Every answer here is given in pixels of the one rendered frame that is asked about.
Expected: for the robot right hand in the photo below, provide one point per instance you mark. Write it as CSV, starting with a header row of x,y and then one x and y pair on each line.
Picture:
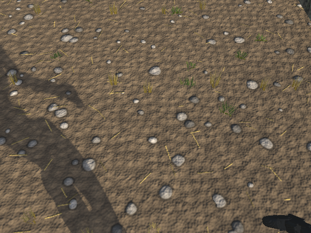
x,y
289,223

